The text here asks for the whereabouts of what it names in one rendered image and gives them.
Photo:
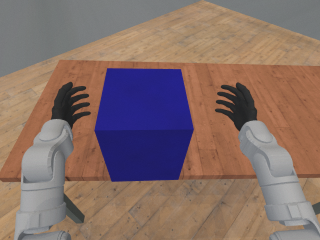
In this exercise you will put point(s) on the robot right upper arm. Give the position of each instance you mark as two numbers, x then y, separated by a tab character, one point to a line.
298	234

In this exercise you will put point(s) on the robot left upper arm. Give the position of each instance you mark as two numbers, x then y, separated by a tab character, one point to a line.
55	235

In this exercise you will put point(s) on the table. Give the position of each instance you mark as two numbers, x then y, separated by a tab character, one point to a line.
287	99

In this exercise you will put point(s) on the right robot forearm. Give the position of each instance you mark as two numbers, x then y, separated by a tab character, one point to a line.
273	165

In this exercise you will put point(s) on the carton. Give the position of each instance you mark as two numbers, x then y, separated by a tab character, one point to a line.
144	125

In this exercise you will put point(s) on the robot right hand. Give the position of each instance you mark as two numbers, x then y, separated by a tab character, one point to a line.
243	109

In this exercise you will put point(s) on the robot left hand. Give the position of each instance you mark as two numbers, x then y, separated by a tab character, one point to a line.
63	102

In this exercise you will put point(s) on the left robot forearm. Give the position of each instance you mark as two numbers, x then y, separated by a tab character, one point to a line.
42	180

